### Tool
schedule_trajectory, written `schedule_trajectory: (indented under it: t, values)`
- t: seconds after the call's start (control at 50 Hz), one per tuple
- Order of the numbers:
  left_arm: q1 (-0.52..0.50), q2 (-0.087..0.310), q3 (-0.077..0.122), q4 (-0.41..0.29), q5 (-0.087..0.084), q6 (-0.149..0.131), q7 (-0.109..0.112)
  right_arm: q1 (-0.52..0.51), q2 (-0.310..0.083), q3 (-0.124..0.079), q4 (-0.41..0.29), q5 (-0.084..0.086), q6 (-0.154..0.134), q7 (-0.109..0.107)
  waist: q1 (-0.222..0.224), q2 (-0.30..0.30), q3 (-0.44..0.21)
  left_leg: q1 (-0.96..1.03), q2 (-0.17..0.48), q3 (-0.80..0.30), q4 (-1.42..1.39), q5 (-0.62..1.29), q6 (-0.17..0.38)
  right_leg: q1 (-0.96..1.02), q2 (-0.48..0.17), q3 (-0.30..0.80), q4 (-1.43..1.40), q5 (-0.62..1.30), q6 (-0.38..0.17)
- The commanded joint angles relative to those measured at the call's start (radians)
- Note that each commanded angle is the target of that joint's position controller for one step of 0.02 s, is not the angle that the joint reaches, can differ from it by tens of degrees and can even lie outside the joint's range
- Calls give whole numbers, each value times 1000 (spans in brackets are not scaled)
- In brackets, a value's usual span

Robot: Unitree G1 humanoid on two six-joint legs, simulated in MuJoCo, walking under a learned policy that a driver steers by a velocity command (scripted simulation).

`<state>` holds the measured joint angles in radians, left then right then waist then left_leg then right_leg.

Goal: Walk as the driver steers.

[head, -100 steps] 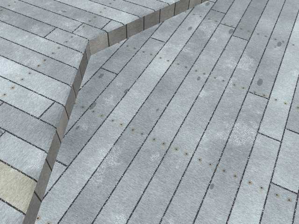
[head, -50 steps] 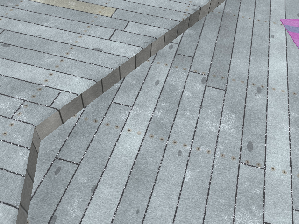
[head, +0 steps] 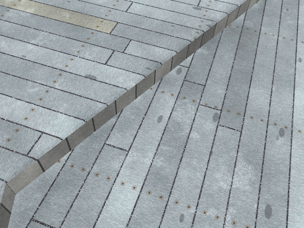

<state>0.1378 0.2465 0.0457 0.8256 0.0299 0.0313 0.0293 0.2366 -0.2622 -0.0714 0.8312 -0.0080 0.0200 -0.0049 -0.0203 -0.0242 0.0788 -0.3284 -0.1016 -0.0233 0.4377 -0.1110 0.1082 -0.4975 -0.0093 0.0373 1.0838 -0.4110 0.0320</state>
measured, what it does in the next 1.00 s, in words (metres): walks ahead: right foot, then left foot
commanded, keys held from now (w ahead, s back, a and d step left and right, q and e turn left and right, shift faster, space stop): q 0.08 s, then no key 0.50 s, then w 0.42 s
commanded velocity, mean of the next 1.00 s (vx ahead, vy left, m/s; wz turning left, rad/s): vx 0.12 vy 0.00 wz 0.17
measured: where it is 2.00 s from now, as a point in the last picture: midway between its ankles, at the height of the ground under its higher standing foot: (129, 199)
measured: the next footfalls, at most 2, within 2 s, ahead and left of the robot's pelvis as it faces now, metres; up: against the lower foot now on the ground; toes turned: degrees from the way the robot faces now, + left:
right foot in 0.30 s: +0.09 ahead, -0.14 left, +0.00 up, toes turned +8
left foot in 0.62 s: +0.00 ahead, +0.07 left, +0.00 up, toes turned +4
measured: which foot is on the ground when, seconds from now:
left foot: down 0.00-0.32, up 0.34-0.60, down 0.62-0.86, up 0.88-1.00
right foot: up 0.00-0.28, down 0.30-1.00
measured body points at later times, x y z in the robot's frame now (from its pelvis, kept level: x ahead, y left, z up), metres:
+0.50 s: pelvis +0.01 -0.05 +0.01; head +0.03 -0.08 +0.46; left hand +0.06 +0.21 -0.11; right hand +0.15 -0.30 -0.14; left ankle -0.02 +0.07 -0.70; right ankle +0.02 -0.14 -0.74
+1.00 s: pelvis +0.09 -0.06 +0.01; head +0.10 -0.07 +0.46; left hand +0.03 +0.20 -0.12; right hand +0.19 -0.31 -0.14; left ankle +0.03 +0.06 -0.67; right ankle +0.05 -0.14 -0.74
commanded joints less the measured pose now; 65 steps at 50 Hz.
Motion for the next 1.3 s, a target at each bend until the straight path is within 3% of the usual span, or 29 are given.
schedule_trajectory:
  t: [0.02, 0.1, 0.22, 0.28, 0.3, 0.32, 0.34, 0.36, 0.4, 0.46, 0.54, 0.58, 0.6, 0.64, 0.66, 0.68, 0.72, 0.78, 0.84, 0.86, 0.88, 0.9, 0.94, 1.04, 1.14, 1.2, 1.26, 1.28, 1.3]
  values:
    - [75, 77, 19, -36, -4, 11, 5, 26, -154, -39, -56, -4, -5, 0, 13, 107, -141, 112, 239, -301, -166, 65, 133, -6, 5, 2, -71, 22, 21]
    - [32, 91, 21, -59, -9, 13, 9, 25, -161, -44, -68, -11, 10, -1, -12, 143, -129, 124, 235, -375, -196, -169, 121, -19, 8, 16, -171, 27, 25]
    - [77, 86, 13, -57, -23, -5, 13, -12, -145, -36, -72, -24, 16, 5, -12, 158, -139, 86, 239, -398, -169, -101, 109, 141, 33, -12, -348, -18, -19]
    - [176, 73, 7, -32, -25, -18, 18, -37, -138, -29, -63, -10, 27, 1, 35, 139, -128, 33, 219, -405, -119, -73, 58, 310, 53, -38, -640, 92, -65]
    - [178, 90, 9, -32, -17, -26, 22, -28, -118, -21, -62, -3, 26, -3, 33, 94, -108, -18, 179, -381, -82, -141, 10, 366, 13, 14, -770, 134, -85]
    - [151, 150, 15, -54, 3, -34, 27, 21, -61, -5, -62, 3, 22, -5, 0, -89, -122, -75, 87, -277, 82, -285, -45, 400, -192, 251, -898, 45, -127]
    - [69, 205, 22, -76, 7, -35, 17, -35, -88, -14, -76, 7, 16, -11, 5, -200, -40, -133, -62, -105, 198, -369, -72, 252, -342, 437, -936, 161, -223]
    - [53, 151, 11, -73, 8, -43, 12, -35, -121, -21, -58, -15, 15, -11, -3, -96, -35, -56, -9, -136, 343, -371, -81, 200, -331, 378, -903, 280, -256]
    - [3, 110, -3, -73, -6, -53, 9, 16, -103, -21, -18, -6, 16, -2, -40, -72, -55, -17, -6, -124, 435, -300, -96, 225, -225, 219, -852, 439, -222]
    - [49, 101, -9, -47, -14, -58, 11, 15, -78, -8, 11, -11, 22, -4, -13, -111, -86, -34, 16, -87, 391, -307, -132, 368, -174, 130, -781, 676, -212]
    - [127, 118, -7, 7, -9, -47, 10, -46, -49, 16, 29, 12, 24, -20, 44, -138, -112, 45, 49, -12, 124, -312, -141, 478, -174, 140, -706, 805, -209]
    - [120, 132, -1, 27, -13, -40, 8, -14, -52, 20, 60, 17, 20, -28, 21, -125, -113, 137, 62, -3, -71, -139, -128, 471, -163, 142, -681, 820, -178]
    - [119, 120, -4, 33, -15, -41, 6, 17, -50, 26, 83, 9, 15, -32, 11, -104, -143, 240, 85, -28, -168, -40, -118, 432, -156, 149, -703, 652, -147]
    - [135, 114, 3, 37, -14, -44, -9, 33, -126, 13, 104, -24, 1, -34, 40, -10, -130, 355, 170, -119, -70, -105, -74, 273, -75, 122, -712, 173, -123]
    - [97, 95, 0, 35, -17, -37, -12, 26, -138, 4, 124, -11, 4, -25, 26, 110, -53, 248, 164, -156, -78, -340, -16, 217, 13, 39, -690, -55, -126]
    - [45, 111, 5, 26, -5, -32, -15, 53, -127, 4, 128, -11, 1, -18, -12, 137, 15, 201, 208, -254, -151, -534, 30, 147, 43, 10, -595, -124, -120]
    - [-3, 74, 0, -2, 2, -42, -30, 99, -159, -4, 149, -12, -10, -15, -31, 238, 102, 175, 338, -444, -295, -696, 112, 42, 59, -73, -441, -59, -112]
    - [27, 72, 5, -1, -1, -74, -44, 43, -147, -7, 136, -12, -33, -11, 11, 196, 91, 142, 351, -418, -297, -534, 118, 99, 9, -55, -448, -10, -125]
    - [241, 76, 20, 88, -9, -92, -42, -46, -125, -8, 112, 1, -48, -4, 119, 127, 30, -89, 218, -224, -139, -402, 43, 530, 54, -76, -663, 98, -132]
    - [359, 138, 37, 118, -1, -99, -29, -84, -77, 5, 88, -5, -59, -1, 168, -20, 6, -224, 139, -119, 78, -361, 4, 670, -87, 137, -786, -46, -158]
    - [461, 244, 65, 146, -2, -99, -30, -101, -30, 17, 49, 0, -67, 6, 187, -263, -20, -385, 21, 30, 366, -402, -28, 730, -315, 560, -969, -306, -255]
    - [410, 191, 52, 144, 2, -93, -31, -119, -108, 0, 47, -23, -67, 6, 137, -119, 50, -429, 76, -31, 533, -415, -13, 632, -371, 612, -976, -315, -289]
    - [262, 123, 32, 98, -3, -102, -34, -65, -72, 7, 77, -16, -77, 27, 47, -17, 69, -391, 148, -46, 592, -254, -4, 535, -291, 440, -981, -176, -260]
    - [329, 88, 12, 151, -14, -129, -29, -121, -48, 15, 63, -32, -66, 48, 39, -47, 21, -381, 171, 40, 536, -97, -62, 559, -197, 170, -976, 346, -233]
    - [368, 93, 3, 185, -12, -128, -26, -309, -15, 38, -18, -20, -60, 53, 70, -75, 50, -296, 144, 103, 272, 15, -84, 483, -166, 56, -971, 529, -227]
    - [368, 108, 5, 200, -13, -130, -24, -335, -33, 36, -41, -16, -58, 47, 63, -78, 58, -204, 128, 116, 176, 42, -49, 486, -199, 46, -966, 606, -217]
    - [324, 131, 10, 204, -12, -127, -20, -204, -68, 17, -10, -19, -68, 29, -9, -69, -13, -33, 77, 127, 125, -24, 2, 546, -208, 6, -785, 958, -184]
    - [313, 137, 12, 206, -12, -121, -20, -64, -83, 5, 36, -21, -76, 20, -69, -52, -87, 121, 46, 141, 74, -26, 22, 535, -183, -22, -612, 1033, -168]
    - [316, 127, 8, 202, -13, -118, -21, 96, -120, -12, 87, -33, -85, 8, -124, -23, -174, 341, 90, 92, 52, -56, 46, 414, -141, -48, -393, 904, -152]
Keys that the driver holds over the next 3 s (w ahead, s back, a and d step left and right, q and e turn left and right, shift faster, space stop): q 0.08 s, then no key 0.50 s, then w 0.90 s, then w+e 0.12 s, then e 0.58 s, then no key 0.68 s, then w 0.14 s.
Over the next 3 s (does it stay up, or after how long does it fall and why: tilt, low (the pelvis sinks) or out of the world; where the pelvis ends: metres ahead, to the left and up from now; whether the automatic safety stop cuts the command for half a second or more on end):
stays up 0.58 0.09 0.01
